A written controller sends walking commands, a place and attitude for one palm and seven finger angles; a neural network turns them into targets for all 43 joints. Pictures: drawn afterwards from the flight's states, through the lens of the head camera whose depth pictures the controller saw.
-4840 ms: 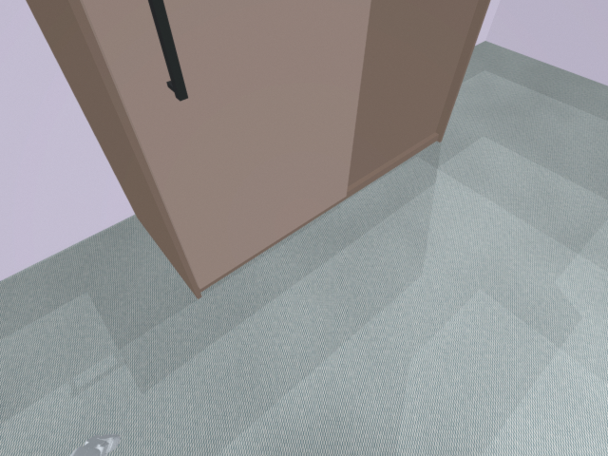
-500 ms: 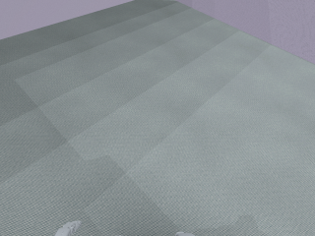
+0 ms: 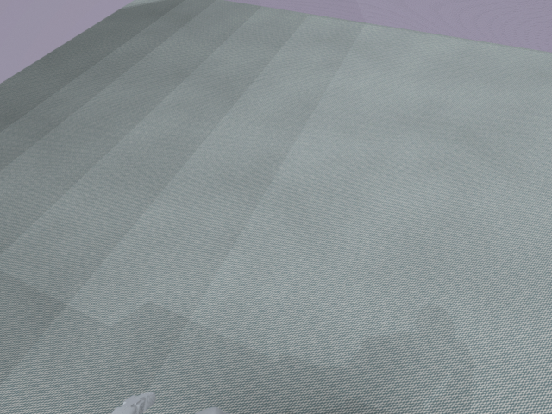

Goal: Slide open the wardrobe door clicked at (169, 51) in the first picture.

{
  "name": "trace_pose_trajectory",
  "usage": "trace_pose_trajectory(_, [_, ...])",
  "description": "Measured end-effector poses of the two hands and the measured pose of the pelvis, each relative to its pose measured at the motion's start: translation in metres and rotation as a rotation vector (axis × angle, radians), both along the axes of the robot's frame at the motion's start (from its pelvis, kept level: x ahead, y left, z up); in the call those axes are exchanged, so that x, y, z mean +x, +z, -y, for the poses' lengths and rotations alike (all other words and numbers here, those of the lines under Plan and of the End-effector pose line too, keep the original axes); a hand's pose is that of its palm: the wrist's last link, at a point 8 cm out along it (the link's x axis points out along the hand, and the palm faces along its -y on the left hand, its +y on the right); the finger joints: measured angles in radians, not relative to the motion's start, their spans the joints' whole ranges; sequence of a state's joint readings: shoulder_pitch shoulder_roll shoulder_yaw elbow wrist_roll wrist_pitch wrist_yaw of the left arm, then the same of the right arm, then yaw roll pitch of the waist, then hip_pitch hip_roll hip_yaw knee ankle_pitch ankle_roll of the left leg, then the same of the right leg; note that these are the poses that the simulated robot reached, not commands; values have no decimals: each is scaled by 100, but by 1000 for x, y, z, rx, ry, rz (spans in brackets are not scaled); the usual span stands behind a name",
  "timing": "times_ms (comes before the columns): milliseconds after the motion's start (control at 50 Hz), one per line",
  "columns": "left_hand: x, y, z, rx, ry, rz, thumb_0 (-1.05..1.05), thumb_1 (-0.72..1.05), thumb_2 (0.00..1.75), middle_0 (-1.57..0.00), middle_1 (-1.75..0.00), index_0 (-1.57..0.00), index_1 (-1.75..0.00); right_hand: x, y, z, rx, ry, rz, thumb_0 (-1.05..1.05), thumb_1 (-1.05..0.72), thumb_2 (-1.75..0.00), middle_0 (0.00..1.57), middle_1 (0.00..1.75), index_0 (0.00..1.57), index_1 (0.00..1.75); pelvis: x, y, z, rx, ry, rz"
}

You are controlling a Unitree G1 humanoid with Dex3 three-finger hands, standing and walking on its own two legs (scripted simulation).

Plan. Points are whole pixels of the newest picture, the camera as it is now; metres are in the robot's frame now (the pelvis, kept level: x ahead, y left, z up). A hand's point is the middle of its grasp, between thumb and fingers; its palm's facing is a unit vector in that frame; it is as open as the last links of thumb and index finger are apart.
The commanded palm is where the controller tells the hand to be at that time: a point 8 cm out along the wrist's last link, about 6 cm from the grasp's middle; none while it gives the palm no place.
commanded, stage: walk to a spot facing it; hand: left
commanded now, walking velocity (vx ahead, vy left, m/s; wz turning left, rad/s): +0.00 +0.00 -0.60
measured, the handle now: out of the picture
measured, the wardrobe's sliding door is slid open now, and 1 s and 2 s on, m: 0.00 0.00 0.00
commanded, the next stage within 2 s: turn to face it in 0.78 s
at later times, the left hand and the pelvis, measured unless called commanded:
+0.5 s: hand out of the picture +0.13 +0.22 -0.16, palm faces -0.22 -0.96 -0.19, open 7.4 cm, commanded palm none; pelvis +0.04 +0.03 +0.01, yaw -17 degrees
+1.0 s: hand (260, 308) +0.31 +0.05 -0.14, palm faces -0.55 -0.79 -0.26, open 7.3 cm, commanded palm none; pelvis +0.09 -0.04 +0.00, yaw -34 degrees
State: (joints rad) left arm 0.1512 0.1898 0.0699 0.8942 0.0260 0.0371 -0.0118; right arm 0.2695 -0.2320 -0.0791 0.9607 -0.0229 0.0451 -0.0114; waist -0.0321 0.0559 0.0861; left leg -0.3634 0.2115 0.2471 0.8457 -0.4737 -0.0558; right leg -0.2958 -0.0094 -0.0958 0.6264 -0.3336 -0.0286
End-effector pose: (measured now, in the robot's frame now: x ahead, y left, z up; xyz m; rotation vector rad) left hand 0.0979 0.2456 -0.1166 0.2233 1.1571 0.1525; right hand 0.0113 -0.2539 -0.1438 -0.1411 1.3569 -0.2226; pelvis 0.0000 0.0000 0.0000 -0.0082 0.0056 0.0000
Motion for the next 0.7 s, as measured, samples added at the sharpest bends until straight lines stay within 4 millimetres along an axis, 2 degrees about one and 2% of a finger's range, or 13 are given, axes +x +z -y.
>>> trace_pose_trajectory(80, [7,11,13,13,-36,6,0,91,90,-20,-30,-20,-30,0,7,11,-4,-35,14,1,-90,-90,20,30,20,30,-2,9,7,13,-48,1])
trace_pose_trajectory(220, [12,14,19,0,-100,-19,0,90,90,-21,-30,-21,-30,20,23,15,-22,-66,121,1,-90,-90,19,30,20,30,-2,17,8,20,-126,-7])
trace_pose_trajectory(340, [13,4,5,-29,-116,-45,0,90,90,-21,-30,-21,-30,42,38,7,-56,-63,189,1,-90,-90,20,30,20,30,8,16,-6,7,-182,-12])
trace_pose_trajectory(420, [19,-13,-13,-48,-132,-88,0,90,90,-21,-30,-21,-30,53,45,-5,-105,-79,246,1,-90,-90,20,30,20,30,21,9,-21,-5,-234,-16])
trace_pose_trajectory(480, [30,-16,-20,-50,-177,-138,0,90,90,-20,-30,-20,-30,45,52,-15,-121,-117,246,1,-90,-89,20,30,20,30,31,12,-27,-12,-283,-10])
trace_pose_trajectory(560, [59,-11,-20,-54,-238,-155,0,91,90,-20,-30,-20,-30,22,56,-29,-117,-190,177,1,-90,-89,20,30,20,30,46,20,-29,-27,-333,-9])
trace_pose_trajectory(640, [94,-9,-6,-51,-298,-147,0,91,90,-20,-30,-20,-30,-6,50,-42,-90,-277,88,1,-90,-89,20,30,20,30,59,22,-26,-33,-380,-10])
trace_pose_trajectory(700, [123,-9,14,-49,-356,-136,0,91,90,-20,-30,-20,-30,-30,43,-51,-59,-353,20,1,-90,-89,20,30,20,30,67,20,-20,-29,-418,-10])
